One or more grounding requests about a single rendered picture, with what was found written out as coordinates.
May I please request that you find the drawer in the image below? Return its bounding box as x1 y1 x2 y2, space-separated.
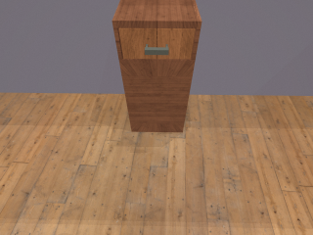
118 27 196 60

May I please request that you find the cabinet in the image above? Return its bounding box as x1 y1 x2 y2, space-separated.
112 0 202 133

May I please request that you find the handle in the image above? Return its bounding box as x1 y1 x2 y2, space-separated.
145 44 169 55

